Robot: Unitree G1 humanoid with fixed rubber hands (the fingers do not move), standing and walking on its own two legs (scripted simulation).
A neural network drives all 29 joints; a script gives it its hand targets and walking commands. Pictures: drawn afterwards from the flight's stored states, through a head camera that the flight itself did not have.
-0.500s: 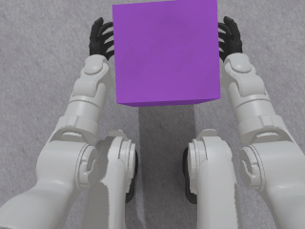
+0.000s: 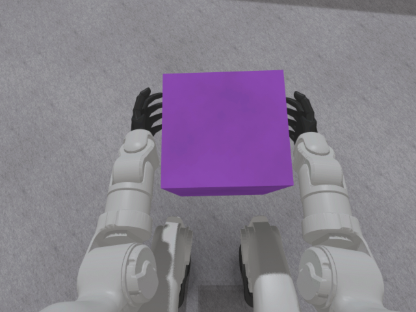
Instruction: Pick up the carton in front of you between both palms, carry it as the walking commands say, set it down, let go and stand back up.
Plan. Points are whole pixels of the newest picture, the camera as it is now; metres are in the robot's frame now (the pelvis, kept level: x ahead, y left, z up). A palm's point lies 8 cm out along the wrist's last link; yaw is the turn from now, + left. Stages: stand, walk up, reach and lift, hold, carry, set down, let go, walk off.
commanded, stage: reach and lift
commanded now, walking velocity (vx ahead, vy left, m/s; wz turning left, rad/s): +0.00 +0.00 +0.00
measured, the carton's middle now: (222, 145) +0.45 -0.02 -0.13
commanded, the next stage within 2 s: none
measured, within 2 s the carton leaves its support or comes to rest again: neither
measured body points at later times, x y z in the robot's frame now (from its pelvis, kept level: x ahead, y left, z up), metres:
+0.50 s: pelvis +0.05 +0.00 +0.14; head +0.17 -0.01 +0.58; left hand +0.43 +0.14 +0.11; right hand +0.42 -0.17 +0.10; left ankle +0.09 +0.12 -0.48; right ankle +0.10 -0.13 -0.48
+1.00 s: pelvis +0.08 +0.00 +0.25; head +0.07 +0.00 +0.70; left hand +0.40 +0.15 +0.26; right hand +0.39 -0.16 +0.25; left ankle +0.09 +0.12 -0.48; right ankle +0.10 -0.13 -0.48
